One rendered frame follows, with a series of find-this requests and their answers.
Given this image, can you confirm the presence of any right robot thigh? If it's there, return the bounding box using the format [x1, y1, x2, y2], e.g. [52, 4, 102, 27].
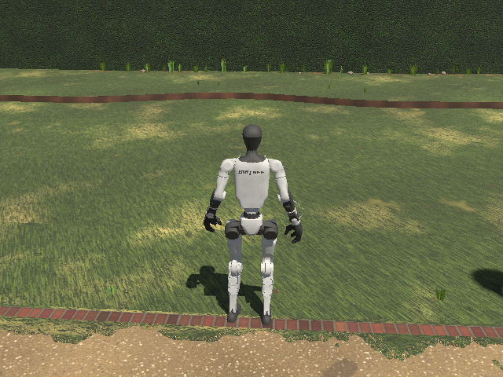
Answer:
[260, 220, 278, 276]

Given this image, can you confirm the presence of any left robot upper arm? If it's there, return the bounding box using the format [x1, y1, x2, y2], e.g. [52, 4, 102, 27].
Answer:
[213, 158, 236, 201]

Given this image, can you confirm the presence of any right robot shin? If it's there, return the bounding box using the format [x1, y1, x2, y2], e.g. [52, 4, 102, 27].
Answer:
[262, 262, 274, 316]

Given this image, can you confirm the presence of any robot left hand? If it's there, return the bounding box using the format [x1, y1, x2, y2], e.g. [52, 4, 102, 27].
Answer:
[204, 215, 222, 232]

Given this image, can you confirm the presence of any right robot upper arm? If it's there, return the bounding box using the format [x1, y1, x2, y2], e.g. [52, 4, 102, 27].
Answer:
[268, 159, 290, 203]

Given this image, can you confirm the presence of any left robot forearm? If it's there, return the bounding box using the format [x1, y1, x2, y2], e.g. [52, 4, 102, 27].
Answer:
[206, 189, 221, 218]

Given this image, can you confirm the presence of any robot right hand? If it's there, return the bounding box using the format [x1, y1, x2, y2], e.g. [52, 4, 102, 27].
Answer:
[285, 223, 303, 243]

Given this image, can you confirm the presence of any right robot forearm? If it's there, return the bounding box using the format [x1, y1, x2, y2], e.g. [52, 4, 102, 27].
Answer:
[283, 191, 300, 225]

